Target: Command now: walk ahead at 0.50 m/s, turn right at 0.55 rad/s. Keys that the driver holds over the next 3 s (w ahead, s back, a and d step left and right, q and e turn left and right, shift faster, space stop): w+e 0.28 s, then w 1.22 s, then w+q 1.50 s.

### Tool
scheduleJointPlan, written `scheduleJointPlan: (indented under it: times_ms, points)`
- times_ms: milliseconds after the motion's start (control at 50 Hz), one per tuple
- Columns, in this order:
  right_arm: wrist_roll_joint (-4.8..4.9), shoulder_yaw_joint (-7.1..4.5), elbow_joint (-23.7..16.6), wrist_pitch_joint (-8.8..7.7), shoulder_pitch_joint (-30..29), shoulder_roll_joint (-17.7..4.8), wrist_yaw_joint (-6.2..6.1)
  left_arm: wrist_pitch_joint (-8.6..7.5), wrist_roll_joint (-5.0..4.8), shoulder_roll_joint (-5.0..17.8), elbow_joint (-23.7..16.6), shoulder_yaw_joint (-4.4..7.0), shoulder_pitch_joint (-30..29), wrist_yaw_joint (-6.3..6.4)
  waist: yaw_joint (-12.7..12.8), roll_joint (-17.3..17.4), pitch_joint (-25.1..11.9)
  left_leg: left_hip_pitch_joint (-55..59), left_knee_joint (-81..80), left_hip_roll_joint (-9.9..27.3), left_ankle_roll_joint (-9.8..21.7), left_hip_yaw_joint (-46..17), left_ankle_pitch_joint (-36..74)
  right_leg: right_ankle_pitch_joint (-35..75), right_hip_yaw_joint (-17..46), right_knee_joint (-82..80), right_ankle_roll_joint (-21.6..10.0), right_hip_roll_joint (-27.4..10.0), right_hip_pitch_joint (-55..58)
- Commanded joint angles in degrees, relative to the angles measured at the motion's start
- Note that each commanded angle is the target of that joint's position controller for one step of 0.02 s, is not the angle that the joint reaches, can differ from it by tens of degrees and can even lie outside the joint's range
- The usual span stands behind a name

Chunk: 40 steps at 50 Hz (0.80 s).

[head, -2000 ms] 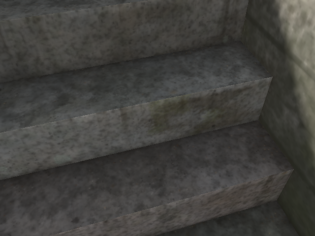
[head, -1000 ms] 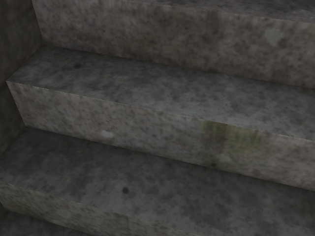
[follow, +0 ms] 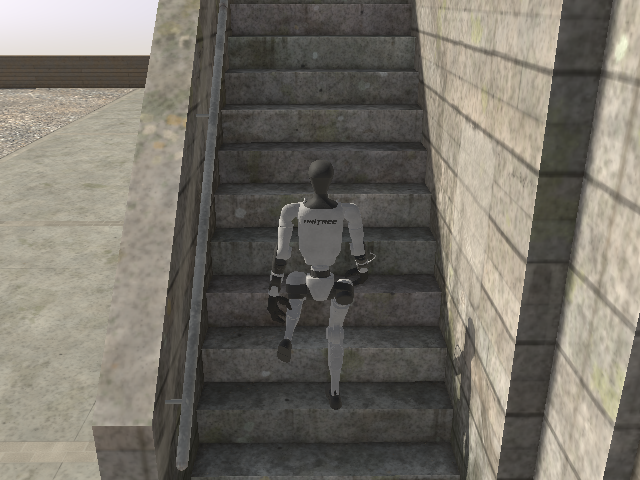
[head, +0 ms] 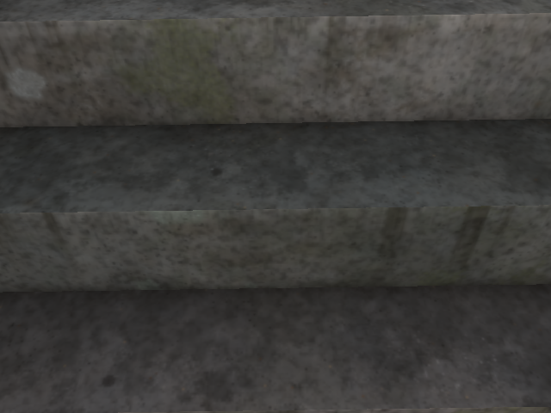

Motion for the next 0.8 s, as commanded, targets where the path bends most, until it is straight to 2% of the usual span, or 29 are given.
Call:
scheduleJointPlan:
  times_ms: [20,60,80,100,120,140,160,180,200,220,240,260,280,300,320,340,360,440,460,540,580,620,640,680,720,740,760,780,800]
  points:
    - [0.07,2.33,-2.04,0.16,-2.66,2.48,-0.20,-1.30,1.86,0.43,0.68,-0.70,3.88,-0.67,-2.10,-5.12,5.34,-20.88,21.90,1.88,1.10,6.27,-5.79,7.96,21.37,-20.11,-9.90,-13.27,7.63]
    - [0.43,2.44,-5.50,0.30,-8.78,0.63,-0.66,-1.79,4.01,3.24,-0.52,-0.66,1.73,-1.41,-2.21,1.95,6.60,-14.13,4.19,4.74,0.55,9.38,1.35,5.38,16.67,-22.89,-6.85,-10.35,1.35]
    - [1.92,2.04,-10.11,0.99,-16.47,-1.00,-1.51,-2.23,3.20,4.39,-0.48,-0.20,2.66,-1.61,0.29,1.54,4.62,-5.57,-6.66,6.05,-1.02,12.12,0.35,10.98,15.87,-25.55,-6.77,-9.56,-5.26]
    - [1.70,1.81,-11.90,1.53,-20.35,-1.30,-2.51,-2.60,1.93,5.10,-0.80,-0.19,3.32,-1.32,1.40,-2.11,2.87,-2.03,-13.08,6.57,-3.47,13.58,-1.46,14.51,16.50,-27.80,-8.01,-10.02,-5.14]
    - [1.07,2.69,-13.25,3.69,-22.80,1.64,-2.11,-1.10,-0.37,6.29,-2.37,-0.18,-2.94,-3.03,-3.26,-5.66,2.48,20.28,-23.20,4.38,-4.98,18.02,-11.30,26.68,15.54,-39.58,-12.66,-13.07,-20.20]
    - [1.05,2.38,-16.31,5.31,-27.93,0.46,-1.37,-0.83,-2.25,10.33,-1.09,1.15,1.71,-3.57,-2.45,-9.06,0.71,26.85,-34.09,1.01,-8.53,19.99,-24.46,46.25,20.94,-42.66,-16.56,-17.16,-17.58]
    - [1.40,1.25,-12.59,5.39,-19.82,-1.02,-0.97,-3.29,-2.32,12.42,-2.83,1.27,-0.85,-4.30,-4.94,-15.30,2.20,28.59,-33.64,-1.22,-8.97,20.65,-14.43,89.92,20.85,-36.01,-17.07,-22.01,-7.21]
    - [1.45,0.10,-10.67,5.56,-10.96,-4.38,-1.05,-4.81,-4.38,15.40,-3.93,2.84,-3.69,-4.74,-8.56,-13.22,-3.12,26.15,-46.02,-4.24,-9.42,21.39,-13.23,118.02,16.72,-27.70,-16.49,-23.49,10.38]
    - [1.39,-1.42,-7.26,5.35,-2.01,-7.13,-1.73,-6.06,-2.52,12.95,-2.34,3.18,-1.29,-5.56,-8.68,-9.05,-11.49,33.64,-55.28,-4.08,-5.19,15.02,-13.38,131.90,13.11,-12.35,-14.71,-21.49,17.93]
    - [1.02,-1.95,-2.44,5.66,10.75,-8.22,-1.85,-6.44,1.35,5.86,0.28,1.77,6.46,-6.39,-7.77,3.00,-23.60,55.53,-62.11,3.22,3.93,-3.41,-3.51,119.34,12.75,5.24,-12.72,-17.64,7.03]
    - [-0.23,-2.68,1.56,6.65,19.94,-9.69,-2.76,-4.51,4.96,-1.29,1.60,-0.49,6.62,-8.49,-11.36,15.91,-20.35,65.91,-87.41,13.48,10.64,-30.51,-30.97,60.41,13.05,20.92,-10.43,-8.88,-13.60]
    - [-0.97,-2.82,0.07,5.96,16.50,-9.86,-2.47,-2.57,-0.35,3.31,4.21,1.77,1.99,-8.67,-13.76,17.87,-2.09,50.46,-99.86,19.69,11.29,-47.21,-60.84,32.07,12.20,58.27,-7.58,-3.84,-29.94]
    - [0.86,-2.39,2.57,4.11,12.97,-8.59,-1.78,-2.11,-2.85,4.98,4.70,2.54,2.06,-7.44,-9.03,10.68,4.62,42.23,-97.50,20.91,8.54,-44.47,-61.89,34.90,11.79,70.40,-7.34,-6.05,-34.59]
    - [1.39,-1.14,5.30,2.74,9.52,-2.80,-1.26,-1.74,-3.40,4.75,2.21,2.75,-2.38,-5.33,-5.37,4.13,5.92,40.01,-93.49,21.08,7.04,-35.04,-54.68,31.41,11.73,74.37,-8.53,-6.40,-37.67]
    - [2.85,-1.77,13.87,0.26,12.20,3.24,-5.39,-2.97,0.47,-2.59,-16.38,1.06,-20.03,1.12,0.68,-4.59,7.01,35.73,-89.38,18.26,-2.04,-21.14,-49.45,26.08,6.88,73.04,-5.53,-4.98,-29.43]
    - [0.85,2.29,11.72,-0.34,4.50,9.32,-2.78,-1.03,-3.86,-0.08,-5.61,0.44,-11.31,-1.33,0.33,-5.75,4.02,42.56,-90.30,16.37,-1.11,-11.32,-31.68,30.06,14.04,71.02,-10.68,-6.41,-40.39]
    - [1.03,1.67,11.51,-1.42,1.59,10.39,-2.87,-0.16,-3.40,-1.15,-6.87,0.32,-10.09,-1.63,2.30,-2.99,5.99,43.18,-92.28,13.80,-1.88,-4.74,-26.59,24.63,12.12,67.99,-10.98,-7.32,-42.81]
    - [-2.61,-1.17,11.08,-1.64,5.68,2.85,-1.78,0.00,-3.45,-1.33,-11.88,-1.60,-16.98,-1.51,2.01,-2.86,5.80,41.57,-104.28,13.64,-3.02,9.79,-17.24,19.48,1.97,61.92,-9.94,-10.72,-41.60]
    - [-3.37,-1.65,11.20,-0.99,6.64,0.47,-1.53,0.44,-3.57,-1.50,-10.79,-2.13,-16.43,-1.85,1.69,2.07,5.16,40.53,-107.02,14.61,-1.08,8.59,-16.51,17.95,0.08,73.24,-10.88,-11.04,-40.61]
    - [-6.41,0.08,20.90,-0.84,27.07,3.85,-1.65,0.70,-3.17,-3.72,-18.20,-4.72,-29.28,0.40,-4.23,-0.37,11.26,68.87,-108.45,22.44,1.76,0.44,-18.90,11.85,6.76,86.86,-15.39,-11.94,-77.53]
    - [-6.45,0.68,21.48,-1.48,26.00,4.68,-0.67,1.44,-3.95,-2.91,-20.57,-4.99,-32.14,0.99,-2.63,-0.79,11.02,69.63,-111.19,21.98,0.85,4.98,-16.19,13.14,3.90,82.90,-15.44,-14.23,-78.60]
    - [-7.06,1.01,20.70,-2.19,27.79,3.28,1.20,4.43,-2.46,0.95,-26.14,-4.50,-40.77,0.72,-2.32,0.69,7.75,59.77,-116.58,20.08,-0.96,11.44,-13.15,20.17,-5.03,68.53,-14.62,-20.59,-66.84]
    - [-6.69,1.05,21.27,-2.28,28.82,3.40,1.82,5.65,-1.93,1.00,-27.49,-4.52,-43.80,0.61,-1.88,2.74,7.20,53.92,-118.34,18.34,-1.39,14.76,-9.05,19.98,-6.83,65.14,-14.42,-21.46,-59.11]
    - [-1.22,0.66,20.70,-2.86,27.42,0.61,4.47,7.71,-1.54,-0.36,-30.75,-5.76,-53.52,-2.20,-0.37,6.19,5.76,34.05,-126.07,19.23,3.39,17.70,11.33,6.22,-15.80,52.79,-9.71,-16.30,-26.02]
    - [0.37,-1.03,20.41,-5.00,27.86,-8.47,4.72,7.81,-2.94,1.25,-27.73,-4.67,-39.23,-3.46,6.31,12.70,-2.02,53.76,-112.87,21.14,3.91,20.06,69.35,4.84,-16.03,43.17,-7.45,-9.15,-19.26]
    - [2.37,-2.29,18.92,-5.95,25.60,-10.38,4.02,6.55,-2.11,3.27,-25.56,-3.70,-32.91,-3.02,7.92,13.00,-4.58,68.25,-105.31,20.56,1.38,20.89,78.49,1.11,-16.22,26.46,-6.51,-6.83,-16.97]
    - [1.87,-3.30,20.46,-5.72,27.01,-10.13,4.19,6.54,-0.45,5.59,-22.75,-2.52,-26.14,-2.04,9.18,12.48,-10.04,69.53,-92.58,19.15,0.37,18.20,78.26,-1.75,-10.15,16.76,-7.27,-5.66,-7.98]
    - [-3.32,-2.07,18.98,-5.62,34.03,-4.54,5.38,5.84,-0.03,9.63,-15.84,-1.66,-7.78,-1.35,8.87,-3.69,-26.16,47.21,-72.47,14.52,-2.25,9.82,51.27,34.21,12.88,13.97,-16.02,-15.33,24.57]
    - [-1.48,-3.05,15.96,-4.26,30.09,-1.51,6.51,5.57,2.02,15.99,-11.15,0.52,6.53,-0.14,12.54,-13.45,-26.52,30.58,-55.18,4.17,-4.42,3.53,7.67,22.75,43.24,-13.53,-16.19,-26.39,31.06]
